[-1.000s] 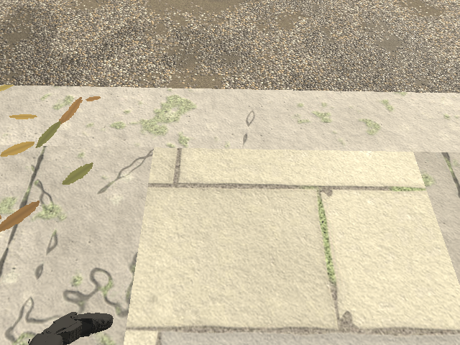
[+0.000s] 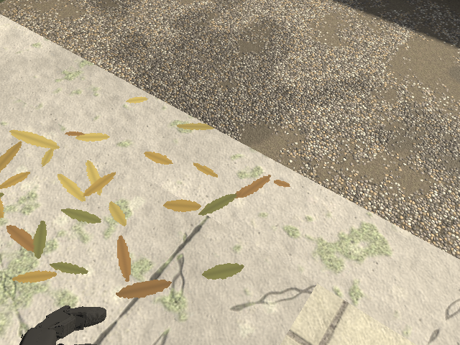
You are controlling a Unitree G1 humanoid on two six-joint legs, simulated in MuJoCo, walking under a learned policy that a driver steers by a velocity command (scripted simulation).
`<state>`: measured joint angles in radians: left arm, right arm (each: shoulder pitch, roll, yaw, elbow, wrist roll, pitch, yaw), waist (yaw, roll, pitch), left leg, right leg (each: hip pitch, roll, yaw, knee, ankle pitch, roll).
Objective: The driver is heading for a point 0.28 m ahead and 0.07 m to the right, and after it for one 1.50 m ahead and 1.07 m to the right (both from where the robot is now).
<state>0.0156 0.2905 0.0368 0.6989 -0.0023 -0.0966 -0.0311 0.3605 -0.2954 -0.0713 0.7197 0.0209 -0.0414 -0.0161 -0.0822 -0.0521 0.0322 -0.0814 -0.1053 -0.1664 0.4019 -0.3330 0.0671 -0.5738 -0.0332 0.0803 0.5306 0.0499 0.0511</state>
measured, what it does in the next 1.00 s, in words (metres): walks ahead, turning right: right foot, then left foot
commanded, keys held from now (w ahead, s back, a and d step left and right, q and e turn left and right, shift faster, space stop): w+e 1.00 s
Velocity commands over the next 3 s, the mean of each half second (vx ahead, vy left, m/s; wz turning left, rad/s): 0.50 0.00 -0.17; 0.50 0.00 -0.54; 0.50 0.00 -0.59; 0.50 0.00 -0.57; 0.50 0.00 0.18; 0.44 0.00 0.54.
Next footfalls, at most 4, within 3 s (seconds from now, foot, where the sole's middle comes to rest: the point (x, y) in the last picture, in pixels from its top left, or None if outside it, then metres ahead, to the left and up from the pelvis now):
0.06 right None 0.22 -0.13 -0.78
0.54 left None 0.46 0.08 -0.78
1.02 right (296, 282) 0.64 -0.26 -0.78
1.48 left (264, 205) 0.93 -0.20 -0.78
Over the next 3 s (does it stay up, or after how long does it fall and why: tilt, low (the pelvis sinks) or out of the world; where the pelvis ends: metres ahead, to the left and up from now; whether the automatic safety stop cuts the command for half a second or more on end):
stays up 0.81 -0.35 -0.03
